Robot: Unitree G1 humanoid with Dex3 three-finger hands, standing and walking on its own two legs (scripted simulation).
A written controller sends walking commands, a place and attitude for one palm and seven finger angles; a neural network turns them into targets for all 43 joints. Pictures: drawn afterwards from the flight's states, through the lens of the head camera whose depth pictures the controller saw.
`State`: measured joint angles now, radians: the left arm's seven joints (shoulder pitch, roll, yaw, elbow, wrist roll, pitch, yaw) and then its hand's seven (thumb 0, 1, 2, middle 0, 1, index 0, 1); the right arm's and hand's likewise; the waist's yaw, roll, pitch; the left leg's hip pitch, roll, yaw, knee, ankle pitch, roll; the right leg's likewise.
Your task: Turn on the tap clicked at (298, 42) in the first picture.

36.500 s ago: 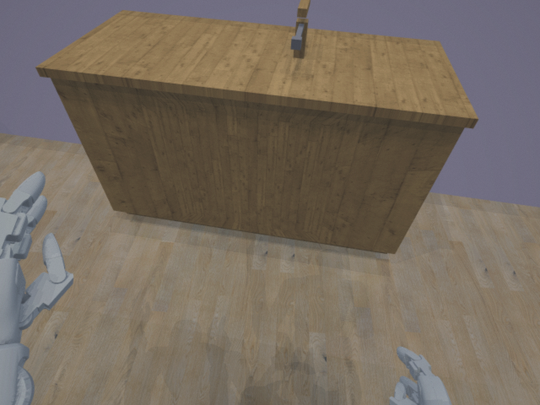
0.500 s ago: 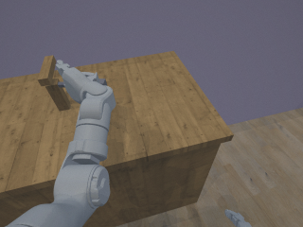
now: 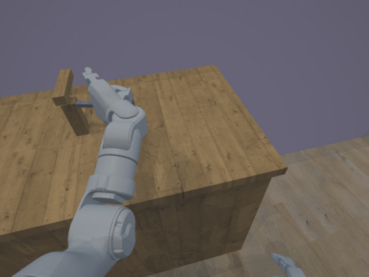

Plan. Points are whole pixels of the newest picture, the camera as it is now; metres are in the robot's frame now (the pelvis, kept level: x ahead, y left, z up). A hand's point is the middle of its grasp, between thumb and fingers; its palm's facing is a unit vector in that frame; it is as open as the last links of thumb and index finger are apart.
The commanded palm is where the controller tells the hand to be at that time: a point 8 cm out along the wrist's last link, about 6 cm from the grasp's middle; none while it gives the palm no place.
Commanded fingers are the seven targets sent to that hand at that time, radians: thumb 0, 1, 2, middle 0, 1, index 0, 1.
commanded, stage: draw the hand back beside the body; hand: left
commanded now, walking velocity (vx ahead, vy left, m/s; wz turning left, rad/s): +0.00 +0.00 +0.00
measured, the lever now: (128, 104) +0.51 +0.18 +0.12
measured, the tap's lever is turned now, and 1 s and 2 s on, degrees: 73 73 73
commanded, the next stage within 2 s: step back with the hand held close in 1.42 s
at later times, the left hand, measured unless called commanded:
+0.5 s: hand (98, 139) +0.31 +0.17 +0.19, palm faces +0.18 -0.96 -0.23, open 7.7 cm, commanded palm +0.28 +0.22 +0.19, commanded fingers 0.00 0.90 0.90 -0.18 -0.24 -0.18 -0.24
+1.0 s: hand (48, 180) +0.24 +0.24 +0.17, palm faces +0.30 -0.90 -0.31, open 7.5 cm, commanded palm +0.20 +0.29 +0.18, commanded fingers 0.00 0.90 0.90 -0.20 -0.30 -0.20 -0.30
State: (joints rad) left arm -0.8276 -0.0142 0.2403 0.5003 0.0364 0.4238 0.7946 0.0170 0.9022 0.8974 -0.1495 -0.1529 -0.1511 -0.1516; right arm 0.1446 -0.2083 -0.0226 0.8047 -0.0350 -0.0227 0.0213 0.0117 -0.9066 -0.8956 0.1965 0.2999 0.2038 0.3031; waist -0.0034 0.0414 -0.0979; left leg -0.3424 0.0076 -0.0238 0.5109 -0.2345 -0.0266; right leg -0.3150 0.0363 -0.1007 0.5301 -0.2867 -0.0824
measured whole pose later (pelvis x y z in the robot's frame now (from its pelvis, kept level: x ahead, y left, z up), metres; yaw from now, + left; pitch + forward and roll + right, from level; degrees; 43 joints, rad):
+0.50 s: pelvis +0.00 +0.00 +0.01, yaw -2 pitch -5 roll +0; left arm -0.10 0.29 0.07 -0.04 -0.08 -0.08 0.09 0.02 0.90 0.90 -0.17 -0.21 -0.17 -0.21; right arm 0.15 -0.25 0.01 0.68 0.03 -0.05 -0.04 0.01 -0.91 -0.90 0.19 0.30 0.20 0.30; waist 0.05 0.06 0.03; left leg -0.09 0.02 0.00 0.38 -0.20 -0.01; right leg -0.06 0.06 -0.07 0.35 -0.22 -0.08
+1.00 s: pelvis +0.01 +0.03 +0.01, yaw -2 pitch -5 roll +0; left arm 0.31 0.32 0.20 -0.31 -0.08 -0.09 0.08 0.01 0.89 0.90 -0.20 -0.29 -0.20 -0.29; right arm 0.16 -0.23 0.03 0.66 0.00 -0.05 -0.04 0.01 -0.90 -0.90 0.20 0.30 0.21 0.30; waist 0.06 0.07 0.02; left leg -0.08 0.01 0.01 0.39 -0.22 0.01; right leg -0.03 0.04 -0.06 0.34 -0.22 -0.05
